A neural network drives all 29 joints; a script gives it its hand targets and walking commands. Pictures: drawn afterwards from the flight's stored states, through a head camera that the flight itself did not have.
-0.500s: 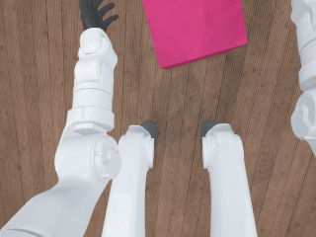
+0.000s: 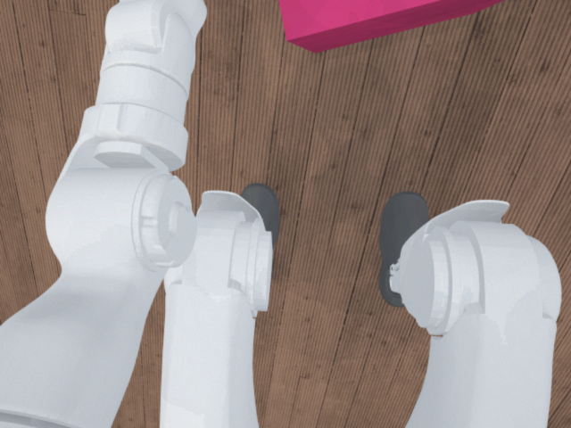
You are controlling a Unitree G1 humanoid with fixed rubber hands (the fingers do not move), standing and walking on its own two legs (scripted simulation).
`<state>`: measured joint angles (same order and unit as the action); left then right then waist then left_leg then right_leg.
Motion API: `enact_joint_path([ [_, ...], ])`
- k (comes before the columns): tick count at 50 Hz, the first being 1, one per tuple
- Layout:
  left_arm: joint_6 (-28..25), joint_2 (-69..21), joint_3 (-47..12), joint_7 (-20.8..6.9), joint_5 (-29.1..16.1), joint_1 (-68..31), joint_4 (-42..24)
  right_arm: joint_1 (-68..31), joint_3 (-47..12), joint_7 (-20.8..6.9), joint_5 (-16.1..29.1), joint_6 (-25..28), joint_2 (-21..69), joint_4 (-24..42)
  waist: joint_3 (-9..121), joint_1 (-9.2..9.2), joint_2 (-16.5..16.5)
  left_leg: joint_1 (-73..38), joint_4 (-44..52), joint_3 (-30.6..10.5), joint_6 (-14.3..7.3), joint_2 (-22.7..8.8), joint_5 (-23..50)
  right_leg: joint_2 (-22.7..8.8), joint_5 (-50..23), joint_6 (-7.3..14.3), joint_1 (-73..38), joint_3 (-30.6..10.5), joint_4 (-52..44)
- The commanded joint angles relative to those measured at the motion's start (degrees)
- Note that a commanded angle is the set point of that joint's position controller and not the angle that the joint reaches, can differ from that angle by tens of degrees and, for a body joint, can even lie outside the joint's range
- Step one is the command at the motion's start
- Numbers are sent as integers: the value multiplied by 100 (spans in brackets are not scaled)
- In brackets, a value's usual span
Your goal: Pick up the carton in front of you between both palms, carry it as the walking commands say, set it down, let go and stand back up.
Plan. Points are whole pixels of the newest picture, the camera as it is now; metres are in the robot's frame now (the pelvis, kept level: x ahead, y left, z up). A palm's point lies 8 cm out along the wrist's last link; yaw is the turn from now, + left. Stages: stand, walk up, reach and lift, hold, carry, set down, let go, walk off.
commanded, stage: reach and lift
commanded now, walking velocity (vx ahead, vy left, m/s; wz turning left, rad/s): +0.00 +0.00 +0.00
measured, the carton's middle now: out of the picture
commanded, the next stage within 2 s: none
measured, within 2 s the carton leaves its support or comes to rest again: leaves its support in 0.76 s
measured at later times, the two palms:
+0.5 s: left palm out of the picture +0.56 +0.09 -0.17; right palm out of the picture +0.59 -0.21 -0.18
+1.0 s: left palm out of the picture +0.54 +0.08 -0.06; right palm out of the picture +0.55 -0.22 -0.07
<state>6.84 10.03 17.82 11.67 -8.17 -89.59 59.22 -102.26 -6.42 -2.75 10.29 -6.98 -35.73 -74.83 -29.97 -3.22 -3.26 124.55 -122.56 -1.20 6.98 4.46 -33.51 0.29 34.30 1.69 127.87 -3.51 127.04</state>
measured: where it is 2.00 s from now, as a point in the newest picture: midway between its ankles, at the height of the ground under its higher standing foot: (324, 260)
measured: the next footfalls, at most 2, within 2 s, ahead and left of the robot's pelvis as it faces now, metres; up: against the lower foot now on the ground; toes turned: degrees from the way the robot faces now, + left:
none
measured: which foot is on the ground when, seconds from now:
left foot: down 0.00-1.00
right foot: down 0.00-1.00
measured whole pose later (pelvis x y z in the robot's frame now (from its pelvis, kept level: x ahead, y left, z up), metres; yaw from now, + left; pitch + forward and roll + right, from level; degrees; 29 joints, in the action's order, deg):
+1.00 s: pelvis +0.00 +0.01 +0.03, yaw -4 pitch +40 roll +5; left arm 17.3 -2.6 31.0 11.9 1.7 -70.8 37.6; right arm -83.3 7.7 -0.1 -3.5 -21.1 -18.5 -55.9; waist -7.4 -1.2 -3.6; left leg 124.1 -117.1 -3.6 7.5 7.2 -33.4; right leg 5.1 31.6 -2.0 127.4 -5.2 119.3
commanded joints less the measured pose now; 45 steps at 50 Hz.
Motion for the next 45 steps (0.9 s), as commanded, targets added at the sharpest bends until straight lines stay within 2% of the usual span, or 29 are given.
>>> enact_joint_path([
  [1, -168, 503, -167, 24, -193, -1421, -687, -1944, -45, 19, 63, 155, -654, 645, 7791, 35, 926, -3304, 354, 863, -241, 9, 2619, -97, -2835, -166, -4322, -6, -950],
  [4, -134, 384, -182, 60, -232, -1165, -629, -1700, -29, -3, 12, 125, -529, 629, 7952, 56, 1020, -3353, 379, 869, -250, 94, 2636, -92, -2891, -174, -4410, 80, -907],
  [9, -113, 342, 130, 83, 52, -909, -545, -1480, 115, -67, -177, 76, -354, 539, 7288, -57, 1018, -3226, 452, 809, -266, 148, 2390, -90, -2365, -191, -3710, 119, -969],
  [13, -119, 292, 192, 64, 134, -1052, -558, -1671, 59, -67, -151, 88, -255, 676, 7154, -81, 1069, -3235, 479, 786, -290, 154, 2240, -82, -2106, -188, -3571, 104, -1023],
  [17, -91, -288, 44, -41, 128, -1396, -605, -1926, -224, -167, -25, 28, 470, 670, 6930, -73, 1093, -3194, 513, 798, -303, 206, 1964, -29, -1839, -163, -3635, 75, -1117],
  [19, -27, -1073, 106, -196, 326, -1634, -573, -2139, -333, -353, -59, -46, 1394, 642, 6740, -120, 1067, -3246, 534, 796, -324, 252, 1836, 35, -1709, -150, -3608, 71, -1124],
  [21, 32, -1145, 620, -257, 870, -1463, -514, -1921, -46, -495, -368, -113, 1628, 600, 6315, -206, 1001, -3247, 552, 796, -350, 266, 1714, 77, -1579, -176, -3392, 107, -1085],
  [22, 122, -2523, 277, -526, 897, -2022, -678, -2343, -297, -740, -283, -157, 3102, 757, 6259, -147, 1022, -3165, 556, 755, -411, 334, 1711, 174, -1649, -122, -3373, 80, -1149],
  [24, 342, -3890, 90, -1030, 982, -2440, -610, -2143, -263, -1163, -409, -291, 4578, 697, 5934, -52, 1018, -2770, 392, 829, -413, 392, 1661, 302, -1781, -84, -3239, 159, -1064],
  [26, 493, -4528, -74, -1369, 936, -2550, -695, -1796, -34, -1390, -573, -409, 5326, 861, 5891, 36, 895, -2552, 324, 879, -425, 426, 1618, 357, -1860, -67, -3147, 247, -1041],
  [29, 579, -4954, -272, -1589, 792, -2539, -833, -1526, 134, -1526, -667, -500, 5858, 1126, 6020, 144, 728, -2371, 275, 897, -437, 455, 1800, 385, -2116, -39, -3000, 280, -1013],
  [32, 594, -5242, -587, -1629, 527, -2635, -1039, -1505, 55, -1536, -599, -538, 6150, 1442, 6485, 279, 642, -2297, 234, 912, -430, 485, 1991, 404, -2479, 3, -3298, 278, -990],
  [35, 578, -5557, -1036, -1585, 164, -2863, -1364, -1676, -164, -1470, -394, -533, 6449, 1944, 7519, 376, 655, -2324, 222, 971, -401, 512, 2318, 416, -3115, 9, -4037, 286, -943],
  [38, 611, -5865, -1517, -1500, -168, -3155, -1856, -1988, -480, -1330, -103, -568, 6839, 2761, 9114, 439, 854, -2372, 318, 1037, -378, 555, 2646, 425, -4010, -34, -5249, 293, -948],
  [41, 729, -6093, -1878, -1425, -271, -3286, -2384, -2116, -718, -1142, 48, -695, 7289, 3595, 10683, 388, 1134, -2416, 524, 1035, -359, 583, 2840, 462, -4763, -108, -6457, 319, -1029],
  [43, 844, -6188, -2098, -1379, -214, -3288, -2741, -1926, -797, -1062, 40, -841, 7613, 3853, 11286, 279, 1251, -2599, 725, 1028, -346, 622, 2852, 531, -4733, -193, -6697, 424, -1157],
  [45, 958, -6225, -2189, -1370, -96, -3190, -2969, -1535, -756, -1032, -94, -1018, 7836, 3775, 11229, 234, 1284, -2742, 963, 1032, -339, 653, 2641, 609, -4227, -289, -6418, 546, -1410],
])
